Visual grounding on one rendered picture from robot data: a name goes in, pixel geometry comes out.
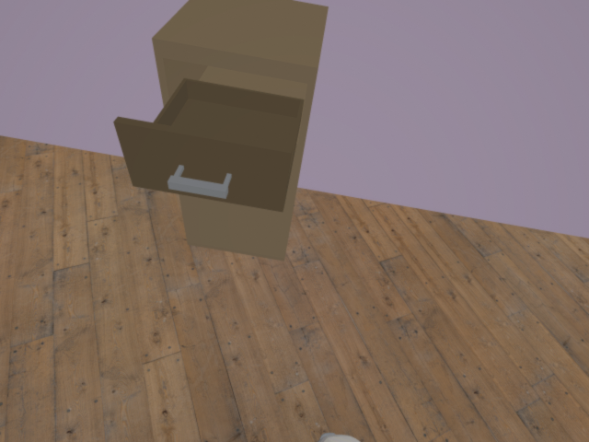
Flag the cabinet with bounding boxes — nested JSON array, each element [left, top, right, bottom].
[[152, 0, 329, 261]]

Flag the drawer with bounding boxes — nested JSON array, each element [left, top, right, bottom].
[[114, 78, 304, 212]]

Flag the handle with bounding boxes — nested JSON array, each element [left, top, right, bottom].
[[167, 165, 232, 199]]

